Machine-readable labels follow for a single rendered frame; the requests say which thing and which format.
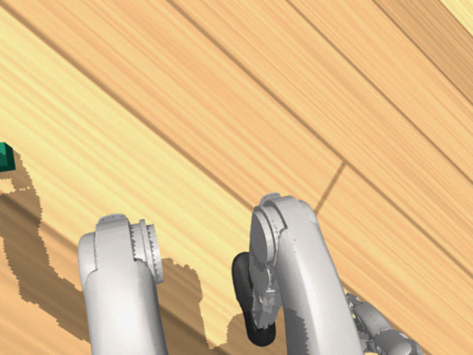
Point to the small box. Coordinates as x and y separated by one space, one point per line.
7 162

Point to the right robot arm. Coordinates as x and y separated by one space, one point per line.
393 342

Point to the right robot foot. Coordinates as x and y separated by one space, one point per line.
243 287

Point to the right robot hand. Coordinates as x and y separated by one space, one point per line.
369 322

